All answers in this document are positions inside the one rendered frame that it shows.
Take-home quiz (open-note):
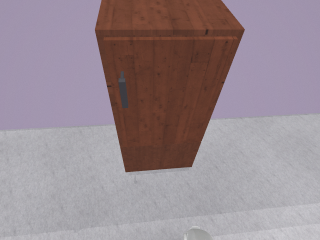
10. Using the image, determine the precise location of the right robot thigh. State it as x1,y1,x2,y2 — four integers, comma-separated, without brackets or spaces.
182,228,214,240

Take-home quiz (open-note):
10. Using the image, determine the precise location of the right robot shin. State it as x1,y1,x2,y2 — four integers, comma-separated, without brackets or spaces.
190,226,200,230

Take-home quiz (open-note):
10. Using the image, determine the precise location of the cupboard door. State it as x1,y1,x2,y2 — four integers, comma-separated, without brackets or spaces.
103,36,238,147

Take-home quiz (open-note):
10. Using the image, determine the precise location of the handle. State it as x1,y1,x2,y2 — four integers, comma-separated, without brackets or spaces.
118,71,128,108

